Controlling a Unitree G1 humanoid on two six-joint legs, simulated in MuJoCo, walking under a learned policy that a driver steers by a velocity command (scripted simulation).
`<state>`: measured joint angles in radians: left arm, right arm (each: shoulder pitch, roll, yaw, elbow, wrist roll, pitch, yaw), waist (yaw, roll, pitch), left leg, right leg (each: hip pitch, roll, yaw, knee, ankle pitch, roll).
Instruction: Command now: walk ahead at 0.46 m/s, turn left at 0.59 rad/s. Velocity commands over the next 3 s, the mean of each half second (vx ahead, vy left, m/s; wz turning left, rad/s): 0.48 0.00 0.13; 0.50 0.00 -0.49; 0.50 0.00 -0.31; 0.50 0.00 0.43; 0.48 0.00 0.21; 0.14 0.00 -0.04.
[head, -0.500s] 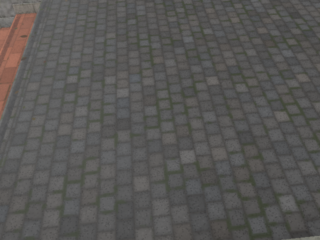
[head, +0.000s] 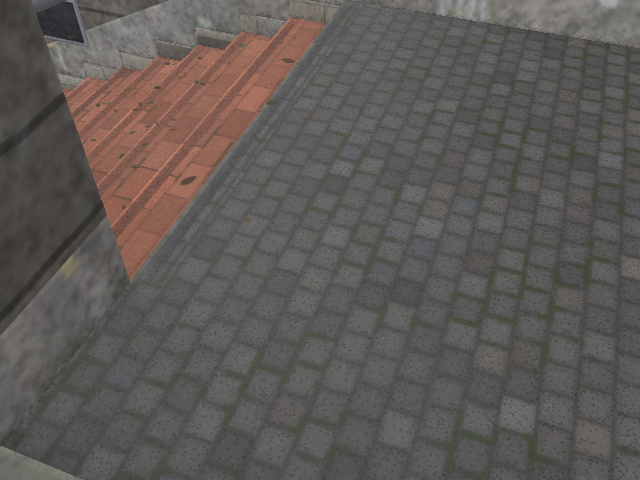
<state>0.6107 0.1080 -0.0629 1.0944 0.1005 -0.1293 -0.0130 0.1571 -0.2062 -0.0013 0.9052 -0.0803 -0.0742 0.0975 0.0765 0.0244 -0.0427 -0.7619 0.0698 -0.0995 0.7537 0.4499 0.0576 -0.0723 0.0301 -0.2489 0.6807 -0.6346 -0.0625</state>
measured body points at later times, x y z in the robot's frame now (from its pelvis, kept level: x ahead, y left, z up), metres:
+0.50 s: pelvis +0.34 +0.05 -0.14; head +0.35 +0.05 +0.31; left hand +0.47 +0.30 -0.26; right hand +0.27 -0.17 -0.29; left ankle +0.23 +0.14 -0.85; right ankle +0.52 -0.09 -0.83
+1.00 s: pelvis +0.67 +0.02 -0.28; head +0.70 +0.00 +0.17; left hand +0.78 +0.26 -0.41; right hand +0.84 -0.27 -0.36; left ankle +0.86 +0.15 -0.97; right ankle +0.65 -0.07 -1.01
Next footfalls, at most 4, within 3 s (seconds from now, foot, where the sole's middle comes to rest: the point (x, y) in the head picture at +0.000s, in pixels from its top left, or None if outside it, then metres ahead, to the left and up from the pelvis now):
0.22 left None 0.27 0.15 -0.89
0.70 right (384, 473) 0.69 -0.08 -1.05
1.10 left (318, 392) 0.90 0.11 -1.05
1.54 right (438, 366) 1.01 -0.23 -1.05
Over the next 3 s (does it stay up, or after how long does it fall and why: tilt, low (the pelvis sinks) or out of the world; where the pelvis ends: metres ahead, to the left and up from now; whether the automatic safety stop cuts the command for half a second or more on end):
stays up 1.57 -0.15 -0.28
